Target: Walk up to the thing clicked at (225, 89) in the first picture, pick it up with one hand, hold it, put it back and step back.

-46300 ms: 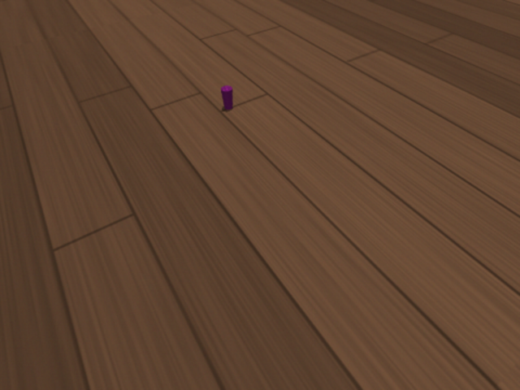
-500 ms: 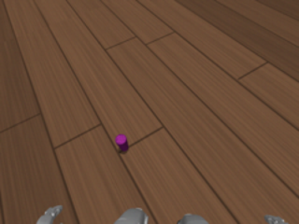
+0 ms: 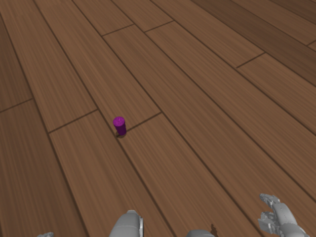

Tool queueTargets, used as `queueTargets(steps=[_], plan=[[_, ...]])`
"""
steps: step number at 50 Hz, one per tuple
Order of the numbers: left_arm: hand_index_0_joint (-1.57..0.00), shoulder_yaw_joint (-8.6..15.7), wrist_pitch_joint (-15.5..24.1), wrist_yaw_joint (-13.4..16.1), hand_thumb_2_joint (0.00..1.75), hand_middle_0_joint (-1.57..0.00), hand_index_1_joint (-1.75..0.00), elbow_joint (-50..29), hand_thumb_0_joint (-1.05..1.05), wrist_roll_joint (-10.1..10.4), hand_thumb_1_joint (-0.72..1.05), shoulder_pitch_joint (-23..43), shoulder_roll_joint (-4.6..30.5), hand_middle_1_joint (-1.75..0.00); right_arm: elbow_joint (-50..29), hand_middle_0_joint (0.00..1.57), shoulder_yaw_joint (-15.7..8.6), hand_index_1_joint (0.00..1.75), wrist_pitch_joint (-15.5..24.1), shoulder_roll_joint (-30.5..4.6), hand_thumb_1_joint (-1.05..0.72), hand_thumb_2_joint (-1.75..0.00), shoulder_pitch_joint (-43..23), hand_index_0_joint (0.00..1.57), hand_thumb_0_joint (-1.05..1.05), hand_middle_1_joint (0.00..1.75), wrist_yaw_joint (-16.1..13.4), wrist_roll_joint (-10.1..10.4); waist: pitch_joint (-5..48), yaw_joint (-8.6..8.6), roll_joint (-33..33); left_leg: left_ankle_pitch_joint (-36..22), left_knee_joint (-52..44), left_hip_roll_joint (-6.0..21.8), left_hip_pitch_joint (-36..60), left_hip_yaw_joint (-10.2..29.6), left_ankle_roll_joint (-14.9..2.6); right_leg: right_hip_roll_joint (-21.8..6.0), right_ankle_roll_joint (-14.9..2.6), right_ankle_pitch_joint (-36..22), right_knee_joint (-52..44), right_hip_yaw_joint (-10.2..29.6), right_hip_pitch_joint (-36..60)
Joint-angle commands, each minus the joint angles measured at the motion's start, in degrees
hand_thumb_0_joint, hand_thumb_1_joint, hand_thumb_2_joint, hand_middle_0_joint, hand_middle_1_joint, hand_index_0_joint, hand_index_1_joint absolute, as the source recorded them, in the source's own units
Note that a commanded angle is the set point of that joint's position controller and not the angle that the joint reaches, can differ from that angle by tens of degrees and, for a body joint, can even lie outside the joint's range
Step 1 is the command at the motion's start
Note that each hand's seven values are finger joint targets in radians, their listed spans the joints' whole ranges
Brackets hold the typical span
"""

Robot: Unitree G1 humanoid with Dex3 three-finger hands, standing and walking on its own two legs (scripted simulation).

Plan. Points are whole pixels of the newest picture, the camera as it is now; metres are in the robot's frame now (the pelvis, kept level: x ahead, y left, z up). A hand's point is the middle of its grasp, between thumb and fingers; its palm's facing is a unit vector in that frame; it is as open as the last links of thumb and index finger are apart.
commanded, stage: step back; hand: left
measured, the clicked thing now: (120, 126) +0.78 +0.29 -0.68
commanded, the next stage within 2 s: stand in 1.86 s
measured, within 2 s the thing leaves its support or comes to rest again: neither
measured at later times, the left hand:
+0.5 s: hand out of the picture -0.06 +0.27 -0.13, palm faces +0.08 -0.92 -0.38, open 7.4 cm
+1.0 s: hand out of the picture -0.26 +0.24 -0.12, palm faces +0.06 -0.90 -0.44, open 7.4 cm
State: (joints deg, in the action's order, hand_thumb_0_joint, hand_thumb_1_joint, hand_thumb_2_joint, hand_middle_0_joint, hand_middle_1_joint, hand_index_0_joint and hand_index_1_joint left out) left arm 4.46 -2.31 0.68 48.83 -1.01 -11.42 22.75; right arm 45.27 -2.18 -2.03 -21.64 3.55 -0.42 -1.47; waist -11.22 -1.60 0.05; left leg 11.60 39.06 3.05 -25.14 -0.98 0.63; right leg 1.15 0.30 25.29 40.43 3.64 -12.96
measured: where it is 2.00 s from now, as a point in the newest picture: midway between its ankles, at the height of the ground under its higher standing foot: outside the picture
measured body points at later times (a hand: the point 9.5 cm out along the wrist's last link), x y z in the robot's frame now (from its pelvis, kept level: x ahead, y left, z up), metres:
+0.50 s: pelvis -0.17 -0.01 +0.01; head -0.12 +0.01 +0.46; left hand -0.06 +0.32 -0.11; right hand -0.07 -0.31 -0.10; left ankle -0.15 +0.10 -0.71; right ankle -0.12 -0.14 -0.65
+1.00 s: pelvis -0.29 -0.04 +0.01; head -0.27 -0.06 +0.46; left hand -0.26 +0.29 -0.09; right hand -0.21 -0.35 -0.12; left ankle -0.29 +0.10 -0.69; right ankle -0.30 -0.16 -0.71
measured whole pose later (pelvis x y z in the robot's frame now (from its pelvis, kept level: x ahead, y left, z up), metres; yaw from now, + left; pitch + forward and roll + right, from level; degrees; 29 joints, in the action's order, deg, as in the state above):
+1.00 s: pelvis -0.29 -0.04 +0.01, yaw +3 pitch -2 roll +0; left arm 3.9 0.8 -0.1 53.5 -3.1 -15.3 20.9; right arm 55.1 -3.2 -2.6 -23.4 13.7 0.8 -1.6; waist -3.6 -1.2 -3.3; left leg 25.1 46.1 -1.4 -19.9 5.2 1.2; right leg -0.9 -0.6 21.3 35.8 -0.6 -12.6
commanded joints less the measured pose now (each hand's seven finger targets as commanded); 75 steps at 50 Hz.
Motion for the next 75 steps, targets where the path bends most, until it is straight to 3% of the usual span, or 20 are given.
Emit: queueTargets(steps=[1, 2, 3, 7, 13, 17, 20, 22, 25, 35, 38, 39, 43, 49, 52, 56, 67, 70, 71, 75], plan=[[-0.20, 4.95, 2.01, 0.15, 0.90, -0.20, -0.30, -2.61, 0.00, -1.68, 0.90, -7.24, 15.22, -0.30, -4.65, 0.20, -3.52, 0.30, -0.43, -10.87, -0.90, -0.90, 1.33, 0.20, 0.00, 0.30, -0.72, 1.48, 14.93, 0.16, 7.18, 8.60, 7.32, -3.04, -5.96, 6.20, -2.85, -12.60, -7.11, -13.17, -17.77, 18.89, 6.95], [-0.20, 6.02, 1.64, 0.04, 0.90, -0.20, -0.30, -5.07, 0.00, -1.52, 0.90, -2.77, 20.55, -0.30, -5.19, 0.20, -3.78, 0.30, -0.53, -10.60, -0.90, -0.90, -0.67, 0.20, 0.00, 0.30, -1.59, 1.36, 11.55, -2.36, 14.29, 22.62, 21.05, -9.06, -5.06, 7.36, -0.60, -23.99, -17.12, -12.95, -22.34, 28.74, -6.20], [-0.20, 6.05, 1.90, 0.49, 0.90, -0.20, -0.30, -6.67, 0.00, -1.37, 0.90, 1.80, 21.42, -0.30, -4.46, 0.20, -4.96, 0.30, -0.58, -12.86, -0.90, -0.90, -0.24, 0.20, 0.00, 0.30, -2.06, 1.22, 7.34, -1.32, 14.63, 23.14, 28.78, -5.97, -1.88, 12.23, -0.23, -27.01, -19.00, -12.08, -24.68, 32.34, -15.93], [-0.20, 4.35, 1.91, 1.01, 0.90, -0.20, -0.30, -7.76, 0.00, -1.53, 0.90, 7.04, 12.74, -0.30, -0.08, 0.20, -3.37, 0.30, 0.02, -10.92, -0.90, -0.90, 6.28, 0.20, 0.00, 0.30, -1.60, 1.70, 7.73, 3.13, 9.03, 14.46, 32.21, -11.38, -4.44, 10.60, -0.16, -12.17, -10.49, -31.02, -14.55, 7.18, -5.76], [-0.20, 4.04, 1.16, 2.04, 0.90, -0.20, -0.30, -7.76, 0.00, -1.62, 0.90, -1.11, 11.69, -0.30, -1.62, 0.20, -2.61, 0.30, 1.14, -9.41, -0.90, -0.90, 4.92, 0.20, 0.00, 0.30, -1.85, 0.76, 13.61, -2.07, 12.02, 19.86, 11.57, -6.20, -5.91, 6.17, 0.93, -15.17, -12.43, -39.50, -9.92, 9.32, 13.48], [-0.20, 3.45, -0.10, 1.63, 0.90, -0.20, -0.30, -9.40, 0.00, -0.16, 0.90, 4.04, 12.98, -0.30, 1.75, 0.20, -3.56, 0.30, 1.41, -10.00, -0.90, -0.90, 12.88, 0.20, 0.00, 0.30, -1.33, 0.06, 17.95, 1.83, 11.15, 5.22, -13.34, -4.75, 9.17, 1.08, -1.05, -14.47, -9.48, -37.07, -2.79, 7.45, 8.61], [-0.20, 1.83, -0.69, 1.44, 0.90, -0.20, -0.30, -10.04, 0.00, 0.60, 0.90, 3.30, 8.20, -0.30, 0.06, 0.20, -5.64, 0.30, 1.07, -19.20, -0.90, -0.90, 7.96, 0.20, 0.00, 0.30, -0.93, -1.25, 14.61, 0.35, -13.29, -14.92, -19.18, 15.27, 17.50, 28.09, -11.80, 2.72, -1.80, 8.07, 15.26, -3.02, -17.23], [-0.20, 3.50, -1.03, 2.05, 0.90, -0.20, -0.30, -8.32, 0.00, -0.06, 0.90, 6.09, 12.66, -0.30, -0.89, 0.20, -5.85, 0.30, 1.37, -20.16, -0.90, -0.90, 5.11, 0.20, 0.00, 0.30, -1.11, -1.08, 10.33, 2.83, -11.41, -11.00, -20.68, 20.29, 1.24, 31.69, -18.84, 2.09, -1.43, 11.30, 31.25, 6.62, -9.71], [-0.20, 3.27, -1.26, 1.13, 0.90, -0.20, -0.30, -5.55, 0.00, 0.97, 0.90, 0.86, 10.91, -0.30, -2.14, 0.20, -3.81, 0.30, 1.53, -13.84, -0.90, -0.90, -0.29, 0.20, 0.00, 0.30, -1.58, -1.35, 8.79, -1.62, -6.54, -13.39, -17.44, 9.87, 4.79, 14.30, -12.24, 5.05, -1.69, 2.53, 36.49, 7.62, -13.82], [-0.20, 2.28, 2.86, 0.05, 0.90, -0.20, -0.30, 1.14, 0.00, -0.34, 0.90, -7.02, 8.96, -0.30, -0.35, 0.20, -5.05, 0.30, -0.43, -15.92, -0.90, -0.90, 3.73, 0.20, 0.00, 0.30, -0.34, -0.68, 17.13, 0.31, -11.83, 7.16, -10.81, 8.93, 14.73, 10.25, -11.45, 0.07, -1.57, -1.43, -17.40, -4.72, 2.52], [-0.20, 4.70, 3.63, 0.48, 0.90, -0.20, -0.30, 1.17, 0.00, -2.08, 0.90, -5.63, 16.99, -0.30, -2.18, 0.20, -2.35, 0.30, -0.17, -7.90, -0.90, -0.90, 3.74, 0.20, 0.00, 0.30, -0.07, -0.33, 11.03, -0.09, 10.74, 20.03, 8.28, -6.27, -12.95, 4.50, -1.96, -15.69, -7.58, 3.77, -22.96, 24.88, 7.71], [-0.20, 5.19, 3.35, 0.68, 0.90, -0.20, -0.30, -0.96, 0.00, -2.48, 0.90, -1.45, 21.38, -0.30, -2.41, 0.20, -3.74, 0.30, -0.12, -11.13, -0.90, -0.90, -1.44, 0.20, 0.00, 0.30, -0.97, -0.28, 7.92, -3.65, 10.96, 21.76, 14.25, -4.06, -4.39, 12.47, -0.14, -25.57, -16.09, 11.39, -27.04, 32.92, -10.28], [-0.20, 3.17, 4.39, 1.01, 0.90, -0.20, -0.30, -1.03, 0.00, -1.33, 0.90, 5.34, 12.48, -0.30, 2.90, 0.20, -3.20, 0.30, 0.70, -9.94, -0.90, -0.90, 4.80, 0.20, 0.00, 0.30, -0.22, 0.80, 3.32, 2.76, 6.13, 9.15, 18.21, -7.39, -2.68, 10.03, -0.15, -12.07, -8.36, -14.95, -19.53, 7.67, -6.31], [-0.20, 4.23, 4.38, -0.02, 0.90, -0.20, -0.30, -0.16, 0.00, -1.95, 0.90, -0.58, 15.29, -0.30, 3.41, 0.20, -3.39, 0.30, 2.58, -10.88, -0.90, -0.90, 3.46, 0.20, 0.00, 0.30, 1.10, -0.42, 5.29, -1.98, 12.40, 16.65, -0.35, -3.63, 0.17, 2.97, 0.55, -14.63, -10.53, 9.34, -22.02, 11.41, 1.04], [-0.20, 2.72, 3.39, -0.51, 0.90, -0.20, -0.30, -0.24, 0.00, -1.12, 0.90, -1.13, 13.80, -0.30, 5.50, 0.20, -3.90, 0.30, 3.99, -10.21, -0.90, -0.90, 7.78, 0.20, 0.00, 0.30, 0.93, -0.41, 9.17, 0.33, 8.28, 8.50, -18.02, -5.93, 14.19, 0.12, -1.12, -12.58, -8.38, -5.56, -12.18, 6.46, -0.71], [-0.20, 2.33, 3.67, -0.03, 0.90, -0.20, -0.30, -1.44, 0.00, -0.41, 0.90, 5.24, 12.81, -0.30, 6.80, 0.20, -7.05, 0.30, 4.93, -20.51, -0.90, -0.90, 13.68, 0.20, 0.00, 0.30, 0.50, -0.60, 8.39, 4.71, -7.32, 17.28, -24.89, 18.12, 19.08, 37.06, -17.39, -3.88, -2.48, 8.78, 14.53, -0.03, -19.23], [-0.20, 2.21, 5.27, -0.17, 0.90, -0.20, -0.30, 5.54, 0.00, 0.19, 0.90, -4.03, 9.31, -0.30, 3.85, 0.20, -2.77, 0.30, 3.05, -10.46, -0.90, -0.90, 3.82, 0.20, 0.00, 0.30, 0.57, 0.47, 9.77, -2.02, -7.29, 4.64, -9.38, 3.63, 1.04, 8.38, -6.76, -0.22, -1.21, -13.26, -13.22, -7.23, 9.65], [-0.20, 3.64, 6.06, 0.74, 0.90, -0.20, -0.30, 3.98, 0.00, -0.97, 0.90, -0.76, 17.21, -0.30, 4.35, 0.20, -1.43, 0.30, 2.15, -6.65, -0.90, -0.90, 8.50, 0.20, 0.00, 0.30, -0.41, 0.77, 11.87, -0.88, 7.12, 21.49, 10.95, -5.22, -2.89, 7.83, -1.27, -23.26, -10.40, 3.09, -26.86, 24.42, 4.76], [-0.20, 3.48, 5.84, 0.55, 0.90, -0.20, -0.30, 2.59, 0.00, -1.08, 0.90, 4.09, 17.99, -0.30, 6.24, 0.20, -2.86, 0.30, 1.80, -10.57, -0.90, -0.90, 9.89, 0.20, 0.00, 0.30, -0.60, 0.51, 9.12, 0.10, 5.24, 22.89, 14.11, -3.14, 2.78, 8.56, -0.74, -25.36, -14.64, 7.23, -26.68, 26.96, -4.25], [-0.20, 2.71, 5.95, 0.53, 0.90, -0.20, -0.30, 2.97, 0.00, -0.69, 0.90, 6.19, 14.79, -0.30, 8.85, 0.20, -3.05, 0.30, 2.00, -11.04, -0.90, -0.90, 10.79, 0.20, 0.00, 0.30, -0.08, 0.45, 7.97, 1.05, 6.85, 17.10, 11.39, -2.44, 2.88, 7.65, -1.07, -18.36, -10.77, -2.54, -22.31, 13.12, -4.02]])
